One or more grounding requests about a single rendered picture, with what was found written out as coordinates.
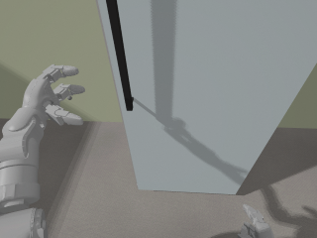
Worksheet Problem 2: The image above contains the handle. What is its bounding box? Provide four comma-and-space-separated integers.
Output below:
106, 0, 134, 111

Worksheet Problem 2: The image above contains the robot left hand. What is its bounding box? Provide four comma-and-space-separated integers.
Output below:
22, 64, 85, 126

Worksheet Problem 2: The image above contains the robot left upper arm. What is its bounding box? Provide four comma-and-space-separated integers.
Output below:
0, 207, 49, 238

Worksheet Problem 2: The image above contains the fridge door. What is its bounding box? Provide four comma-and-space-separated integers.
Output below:
97, 0, 317, 195

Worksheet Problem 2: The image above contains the robot right hand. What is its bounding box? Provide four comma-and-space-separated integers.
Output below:
238, 204, 274, 238

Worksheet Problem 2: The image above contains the left robot forearm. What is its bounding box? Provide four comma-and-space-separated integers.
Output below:
0, 107, 48, 215

